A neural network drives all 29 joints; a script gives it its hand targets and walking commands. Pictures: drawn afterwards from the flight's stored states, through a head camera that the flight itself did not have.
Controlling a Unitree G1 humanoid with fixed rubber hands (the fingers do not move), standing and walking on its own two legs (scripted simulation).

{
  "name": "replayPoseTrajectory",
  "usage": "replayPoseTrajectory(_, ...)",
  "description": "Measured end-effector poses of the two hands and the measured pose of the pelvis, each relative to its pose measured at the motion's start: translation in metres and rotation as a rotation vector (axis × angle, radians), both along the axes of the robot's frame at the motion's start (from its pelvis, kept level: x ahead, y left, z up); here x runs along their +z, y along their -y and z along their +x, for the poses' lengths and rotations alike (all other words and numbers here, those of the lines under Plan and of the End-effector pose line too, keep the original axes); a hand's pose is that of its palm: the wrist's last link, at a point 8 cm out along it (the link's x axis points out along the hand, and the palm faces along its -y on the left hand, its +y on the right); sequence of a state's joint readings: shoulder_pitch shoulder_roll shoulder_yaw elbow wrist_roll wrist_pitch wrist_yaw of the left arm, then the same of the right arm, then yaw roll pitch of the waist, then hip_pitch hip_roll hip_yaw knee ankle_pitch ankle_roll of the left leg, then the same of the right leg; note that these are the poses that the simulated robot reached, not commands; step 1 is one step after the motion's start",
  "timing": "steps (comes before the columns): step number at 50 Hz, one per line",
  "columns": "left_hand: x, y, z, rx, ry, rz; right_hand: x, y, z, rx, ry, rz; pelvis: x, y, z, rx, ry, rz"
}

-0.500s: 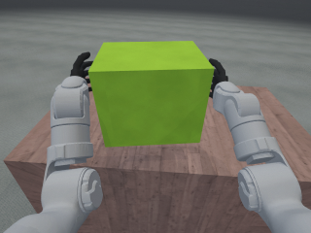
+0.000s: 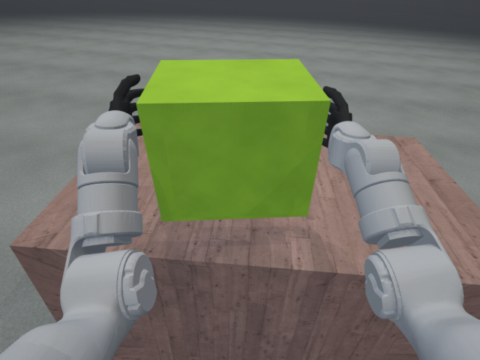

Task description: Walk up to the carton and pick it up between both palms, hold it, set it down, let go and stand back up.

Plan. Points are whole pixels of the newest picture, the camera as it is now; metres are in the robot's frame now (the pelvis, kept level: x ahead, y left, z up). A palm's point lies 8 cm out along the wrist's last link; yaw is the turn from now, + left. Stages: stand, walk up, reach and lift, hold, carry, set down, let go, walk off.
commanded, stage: hold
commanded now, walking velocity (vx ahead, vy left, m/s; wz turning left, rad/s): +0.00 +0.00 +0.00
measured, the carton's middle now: (233, 136) +0.41 -0.01 +0.25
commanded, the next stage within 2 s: none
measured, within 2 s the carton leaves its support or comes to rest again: neither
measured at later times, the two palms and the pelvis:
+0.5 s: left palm (125, 128) +0.37 +0.16 +0.28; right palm (341, 136) +0.36 -0.17 +0.27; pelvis +0.00 +0.00 +0.00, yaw -1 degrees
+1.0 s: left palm (122, 124) +0.38 +0.16 +0.29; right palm (338, 132) +0.36 -0.17 +0.28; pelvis +0.00 +0.00 +0.00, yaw +0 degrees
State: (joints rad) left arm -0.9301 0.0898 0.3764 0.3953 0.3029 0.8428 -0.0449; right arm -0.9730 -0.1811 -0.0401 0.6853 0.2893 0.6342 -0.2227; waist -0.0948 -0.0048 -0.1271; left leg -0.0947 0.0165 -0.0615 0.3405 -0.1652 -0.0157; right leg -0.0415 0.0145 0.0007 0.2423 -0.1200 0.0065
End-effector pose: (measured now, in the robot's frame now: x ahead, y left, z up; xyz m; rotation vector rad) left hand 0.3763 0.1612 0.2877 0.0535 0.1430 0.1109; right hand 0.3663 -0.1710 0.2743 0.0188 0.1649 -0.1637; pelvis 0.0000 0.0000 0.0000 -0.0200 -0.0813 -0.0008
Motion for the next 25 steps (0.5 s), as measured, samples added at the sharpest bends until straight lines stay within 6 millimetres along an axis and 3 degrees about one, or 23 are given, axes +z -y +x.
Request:
replayPoseTrajectory(14,-0.0074,-0.0006,-0.0006,-0.009,0.012,0.0,-0.0036,-0.0004,-0.0024,-0.003,0.009,-0.018,-0.0003,-0.0044,0.0087,-0.005,0.009,-0.003)
replayPoseTrajectory(25,-0.0075,0.003,-0.0046,-0.011,0.005,-0.003,-0.0035,0.0031,-0.0077,-0.009,0.003,-0.008,-0.0004,-0.0041,0.0007,-0.01,0.005,-0.002)
